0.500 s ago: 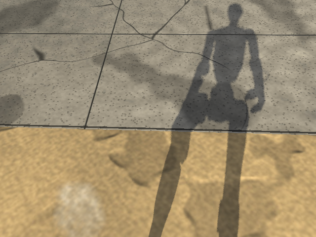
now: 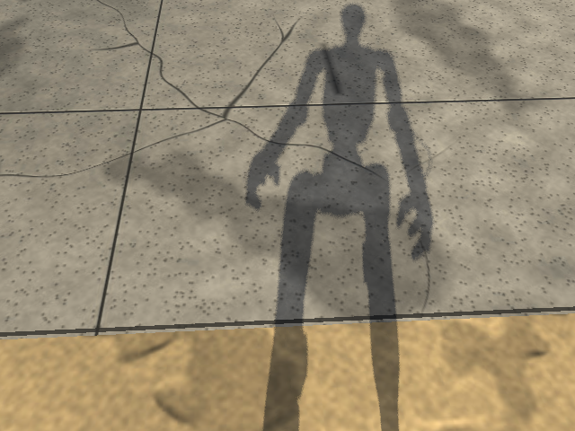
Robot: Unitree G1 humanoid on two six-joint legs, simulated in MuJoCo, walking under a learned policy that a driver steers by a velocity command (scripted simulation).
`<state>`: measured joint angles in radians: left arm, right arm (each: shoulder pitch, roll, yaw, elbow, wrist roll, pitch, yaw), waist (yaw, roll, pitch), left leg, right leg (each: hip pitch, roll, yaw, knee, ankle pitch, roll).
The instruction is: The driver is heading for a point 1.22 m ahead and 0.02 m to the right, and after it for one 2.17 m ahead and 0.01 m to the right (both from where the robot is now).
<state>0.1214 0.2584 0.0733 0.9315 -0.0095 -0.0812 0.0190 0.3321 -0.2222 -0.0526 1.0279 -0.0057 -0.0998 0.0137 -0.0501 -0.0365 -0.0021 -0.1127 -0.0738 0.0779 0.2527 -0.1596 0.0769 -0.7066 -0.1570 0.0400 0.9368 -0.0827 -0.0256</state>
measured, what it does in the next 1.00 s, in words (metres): walks ahead: right foot, then left foot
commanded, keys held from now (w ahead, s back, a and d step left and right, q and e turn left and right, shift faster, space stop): w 1.00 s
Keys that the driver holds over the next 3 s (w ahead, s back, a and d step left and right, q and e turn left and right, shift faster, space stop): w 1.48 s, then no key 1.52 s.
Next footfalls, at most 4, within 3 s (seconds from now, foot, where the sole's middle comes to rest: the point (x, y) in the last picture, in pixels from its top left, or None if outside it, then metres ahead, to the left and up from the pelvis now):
0.26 right None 0.34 -0.16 -0.78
0.80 left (248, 376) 0.65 0.09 -0.78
1.36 right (331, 248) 1.04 -0.16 -0.78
1.82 left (252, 219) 1.16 0.07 -0.78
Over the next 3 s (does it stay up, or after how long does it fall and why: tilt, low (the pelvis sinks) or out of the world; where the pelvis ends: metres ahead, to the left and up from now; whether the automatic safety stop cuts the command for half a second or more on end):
stays up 1.07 -0.04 -0.01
